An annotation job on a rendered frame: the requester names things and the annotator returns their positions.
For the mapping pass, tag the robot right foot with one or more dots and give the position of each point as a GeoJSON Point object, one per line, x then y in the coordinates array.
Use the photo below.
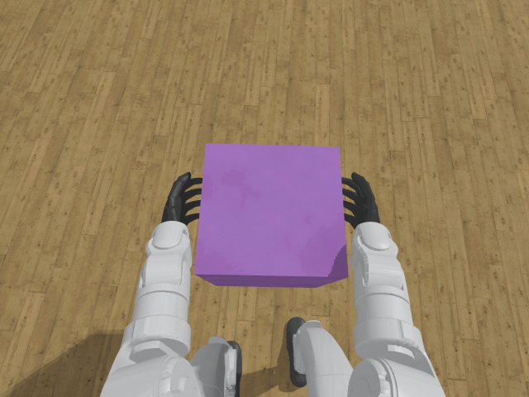
{"type": "Point", "coordinates": [294, 324]}

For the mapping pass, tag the right robot forearm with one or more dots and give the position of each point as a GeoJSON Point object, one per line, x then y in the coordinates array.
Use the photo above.
{"type": "Point", "coordinates": [384, 320]}

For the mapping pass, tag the left robot hand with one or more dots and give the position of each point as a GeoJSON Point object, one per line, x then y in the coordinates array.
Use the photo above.
{"type": "Point", "coordinates": [176, 207]}

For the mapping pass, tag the right robot hand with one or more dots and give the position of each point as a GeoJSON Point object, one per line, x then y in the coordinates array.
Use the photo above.
{"type": "Point", "coordinates": [364, 208]}

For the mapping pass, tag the left robot forearm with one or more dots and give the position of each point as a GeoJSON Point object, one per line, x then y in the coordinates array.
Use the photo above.
{"type": "Point", "coordinates": [159, 323]}

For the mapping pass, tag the robot right upper arm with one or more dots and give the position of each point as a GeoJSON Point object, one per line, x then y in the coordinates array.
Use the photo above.
{"type": "Point", "coordinates": [379, 377]}

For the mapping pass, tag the carton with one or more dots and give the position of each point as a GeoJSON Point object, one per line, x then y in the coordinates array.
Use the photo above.
{"type": "Point", "coordinates": [271, 216]}

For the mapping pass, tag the robot right thigh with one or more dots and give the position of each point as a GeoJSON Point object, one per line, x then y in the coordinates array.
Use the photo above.
{"type": "Point", "coordinates": [327, 368]}

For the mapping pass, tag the robot left upper arm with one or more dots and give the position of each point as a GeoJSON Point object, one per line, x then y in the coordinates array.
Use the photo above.
{"type": "Point", "coordinates": [164, 376]}

